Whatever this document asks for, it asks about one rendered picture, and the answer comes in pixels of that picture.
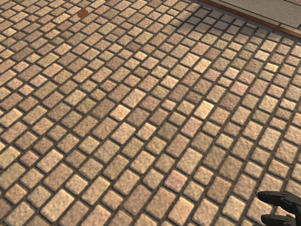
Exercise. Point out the right robot hand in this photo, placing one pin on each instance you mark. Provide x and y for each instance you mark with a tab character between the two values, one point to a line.
288	202

